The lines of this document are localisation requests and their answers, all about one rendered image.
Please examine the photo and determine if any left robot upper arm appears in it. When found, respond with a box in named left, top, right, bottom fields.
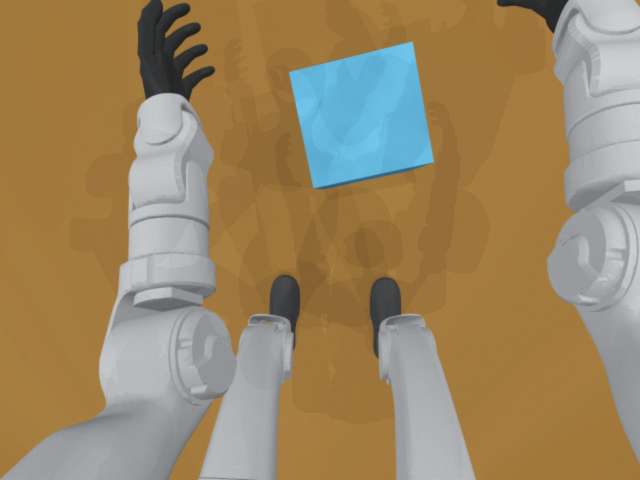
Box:
left=0, top=306, right=237, bottom=480

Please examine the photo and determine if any robot right hand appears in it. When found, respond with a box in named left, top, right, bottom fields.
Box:
left=497, top=0, right=569, bottom=33

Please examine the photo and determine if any right robot upper arm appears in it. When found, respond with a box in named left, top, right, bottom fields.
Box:
left=547, top=202, right=640, bottom=464

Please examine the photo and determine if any robot left forearm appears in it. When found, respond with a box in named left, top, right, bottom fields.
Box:
left=99, top=93, right=216, bottom=387

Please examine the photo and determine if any robot right foot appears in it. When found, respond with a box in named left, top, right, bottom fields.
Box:
left=370, top=278, right=401, bottom=359

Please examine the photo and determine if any carton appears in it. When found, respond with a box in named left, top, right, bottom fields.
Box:
left=289, top=41, right=434, bottom=189

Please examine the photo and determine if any robot right forearm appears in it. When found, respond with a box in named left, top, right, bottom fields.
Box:
left=552, top=0, right=640, bottom=212

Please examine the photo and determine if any robot right thigh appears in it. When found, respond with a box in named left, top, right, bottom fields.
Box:
left=378, top=324, right=476, bottom=480

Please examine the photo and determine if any robot left hand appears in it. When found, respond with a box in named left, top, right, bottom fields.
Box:
left=137, top=0, right=215, bottom=102

